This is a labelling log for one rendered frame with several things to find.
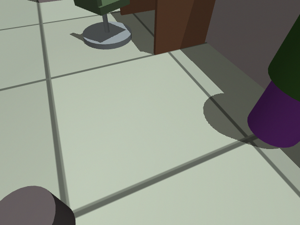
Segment potted plant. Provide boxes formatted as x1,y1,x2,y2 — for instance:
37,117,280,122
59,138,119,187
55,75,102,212
247,15,300,148

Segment office chair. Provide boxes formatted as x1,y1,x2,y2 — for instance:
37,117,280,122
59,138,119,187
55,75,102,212
74,0,132,50

